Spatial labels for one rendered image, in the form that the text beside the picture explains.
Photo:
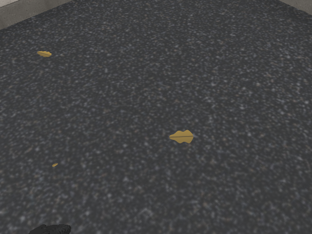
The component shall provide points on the robot left hand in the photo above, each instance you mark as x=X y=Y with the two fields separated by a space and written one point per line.
x=51 y=229

